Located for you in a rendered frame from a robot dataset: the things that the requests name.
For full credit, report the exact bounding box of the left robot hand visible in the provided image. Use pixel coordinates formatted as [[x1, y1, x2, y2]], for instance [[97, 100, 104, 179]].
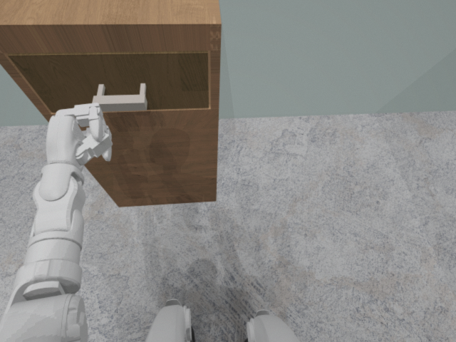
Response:
[[46, 103, 113, 172]]

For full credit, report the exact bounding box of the cabinet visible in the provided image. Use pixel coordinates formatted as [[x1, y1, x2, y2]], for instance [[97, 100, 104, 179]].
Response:
[[0, 0, 222, 207]]

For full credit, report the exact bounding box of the right robot shin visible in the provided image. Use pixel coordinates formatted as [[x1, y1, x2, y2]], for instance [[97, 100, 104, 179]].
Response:
[[255, 310, 269, 317]]

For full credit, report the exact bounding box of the handle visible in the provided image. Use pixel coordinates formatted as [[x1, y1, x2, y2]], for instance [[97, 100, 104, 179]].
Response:
[[92, 83, 147, 112]]

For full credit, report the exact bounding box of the left robot forearm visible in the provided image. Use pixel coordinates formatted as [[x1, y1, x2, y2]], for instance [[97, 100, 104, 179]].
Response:
[[0, 163, 86, 333]]

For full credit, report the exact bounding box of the robot left upper arm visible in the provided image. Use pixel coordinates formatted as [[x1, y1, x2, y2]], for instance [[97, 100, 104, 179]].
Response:
[[0, 294, 88, 342]]

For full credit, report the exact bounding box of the robot left thigh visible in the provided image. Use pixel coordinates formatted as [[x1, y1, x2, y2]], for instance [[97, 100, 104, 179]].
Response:
[[145, 305, 192, 342]]

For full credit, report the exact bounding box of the drawer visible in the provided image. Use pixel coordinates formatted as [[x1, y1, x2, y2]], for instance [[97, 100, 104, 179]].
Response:
[[8, 51, 209, 113]]

